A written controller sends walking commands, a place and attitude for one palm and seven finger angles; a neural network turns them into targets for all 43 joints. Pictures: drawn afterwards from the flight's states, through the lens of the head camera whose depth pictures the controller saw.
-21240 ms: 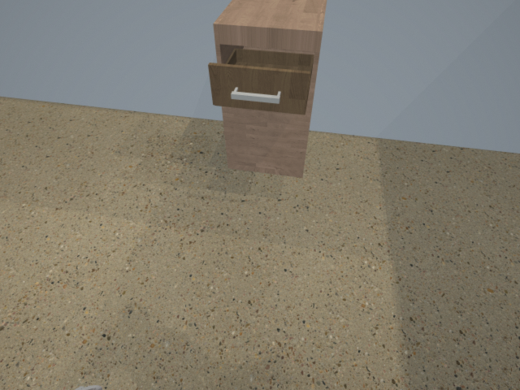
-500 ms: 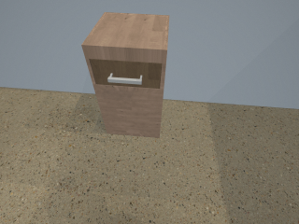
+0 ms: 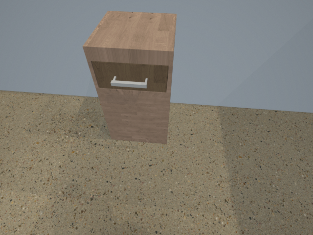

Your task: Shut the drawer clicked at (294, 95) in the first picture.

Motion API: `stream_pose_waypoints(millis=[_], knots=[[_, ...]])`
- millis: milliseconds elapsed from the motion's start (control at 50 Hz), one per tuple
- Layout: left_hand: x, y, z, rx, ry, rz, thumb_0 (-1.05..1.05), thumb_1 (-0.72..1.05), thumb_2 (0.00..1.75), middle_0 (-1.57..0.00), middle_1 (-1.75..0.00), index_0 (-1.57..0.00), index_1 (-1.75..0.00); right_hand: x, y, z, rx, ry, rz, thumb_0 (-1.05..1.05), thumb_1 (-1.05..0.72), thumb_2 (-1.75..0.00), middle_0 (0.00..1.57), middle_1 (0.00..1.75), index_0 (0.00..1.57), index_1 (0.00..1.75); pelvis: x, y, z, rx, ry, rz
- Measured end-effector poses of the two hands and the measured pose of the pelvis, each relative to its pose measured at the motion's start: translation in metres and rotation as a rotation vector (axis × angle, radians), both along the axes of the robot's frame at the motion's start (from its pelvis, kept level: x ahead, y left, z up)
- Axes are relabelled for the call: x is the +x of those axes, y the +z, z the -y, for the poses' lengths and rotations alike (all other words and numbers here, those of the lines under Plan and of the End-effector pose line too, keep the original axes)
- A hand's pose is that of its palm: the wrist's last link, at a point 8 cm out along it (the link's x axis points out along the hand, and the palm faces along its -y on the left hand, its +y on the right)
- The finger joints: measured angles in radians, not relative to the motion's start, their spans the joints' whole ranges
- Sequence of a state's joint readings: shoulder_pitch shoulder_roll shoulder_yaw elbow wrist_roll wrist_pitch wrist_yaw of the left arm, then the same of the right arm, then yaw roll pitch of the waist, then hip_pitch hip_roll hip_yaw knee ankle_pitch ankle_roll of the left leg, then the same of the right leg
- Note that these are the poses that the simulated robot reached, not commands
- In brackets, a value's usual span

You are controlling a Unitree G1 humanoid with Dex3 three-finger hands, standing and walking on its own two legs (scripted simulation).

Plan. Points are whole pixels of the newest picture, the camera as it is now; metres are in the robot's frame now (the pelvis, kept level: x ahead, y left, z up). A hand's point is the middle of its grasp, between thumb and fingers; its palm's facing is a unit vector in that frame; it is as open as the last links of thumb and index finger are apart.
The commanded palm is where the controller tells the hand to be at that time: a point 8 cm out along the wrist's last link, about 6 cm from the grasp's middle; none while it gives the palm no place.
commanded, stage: look to check the result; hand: left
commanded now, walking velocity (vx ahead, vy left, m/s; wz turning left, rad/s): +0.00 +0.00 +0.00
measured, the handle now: (129, 81) +0.85 +0.19 -0.16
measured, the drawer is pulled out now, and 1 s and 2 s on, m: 0.00 0.00 0.00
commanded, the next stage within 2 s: stand and wait in 0.08 s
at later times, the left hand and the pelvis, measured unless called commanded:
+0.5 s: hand out of the picture +0.00 +0.15 -0.17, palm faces +0.06 -0.98 -0.20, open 7.3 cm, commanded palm none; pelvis +0.01 -0.02 +0.00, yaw +0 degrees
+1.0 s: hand out of the picture +0.01 +0.15 -0.17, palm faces +0.06 -0.98 -0.20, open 7.3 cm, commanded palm none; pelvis +0.02 -0.02 +0.00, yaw +0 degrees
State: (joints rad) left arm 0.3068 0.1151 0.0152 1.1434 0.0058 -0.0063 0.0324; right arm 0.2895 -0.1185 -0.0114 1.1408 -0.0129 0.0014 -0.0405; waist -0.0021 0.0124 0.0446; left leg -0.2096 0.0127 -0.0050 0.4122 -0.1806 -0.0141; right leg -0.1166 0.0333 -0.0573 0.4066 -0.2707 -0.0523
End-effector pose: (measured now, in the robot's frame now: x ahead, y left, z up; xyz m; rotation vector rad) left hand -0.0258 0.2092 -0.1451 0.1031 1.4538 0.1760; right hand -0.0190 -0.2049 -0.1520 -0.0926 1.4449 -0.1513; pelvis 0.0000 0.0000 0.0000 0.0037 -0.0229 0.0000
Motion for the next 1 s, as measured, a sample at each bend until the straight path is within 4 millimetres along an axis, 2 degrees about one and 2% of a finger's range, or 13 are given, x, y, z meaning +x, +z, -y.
stream_pose_waypoints(millis=[400,700,1000], knots=[[0.022,0.003,0.004,0.026,-0.01,0.031,0.0,0.91,0.9,-0.19,-0.3,-0.2,-0.3,0.012,-0.002,0.015,0.0,0.003,0.005,0.01,-0.91,-0.9,0.2,0.3,0.2,0.3,0.009,0.0,0.013,0.005,0.0,-0.001],[0.026,0.003,0.011,0.028,-0.007,0.027,0.0,0.91,0.9,-0.19,-0.3,-0.2,-0.3,0.019,-0.001,0.028,-0.015,0.007,0.007,0.01,-0.91,-0.9,0.2,0.3,0.2,0.3,0.014,0.0,0.02,0.005,-0.001,0.0],[0.026,0.003,0.013,0.026,-0.003,0.023,0.0,0.91,0.9,-0.2,-0.3,-0.2,-0.3,0.02,-0.001,0.028,-0.014,0.006,0.003,0.01,-0.91,-0.9,0.2,0.3,0.2,0.3,0.017,0.0,0.022,0.004,-0.002,0.0]])
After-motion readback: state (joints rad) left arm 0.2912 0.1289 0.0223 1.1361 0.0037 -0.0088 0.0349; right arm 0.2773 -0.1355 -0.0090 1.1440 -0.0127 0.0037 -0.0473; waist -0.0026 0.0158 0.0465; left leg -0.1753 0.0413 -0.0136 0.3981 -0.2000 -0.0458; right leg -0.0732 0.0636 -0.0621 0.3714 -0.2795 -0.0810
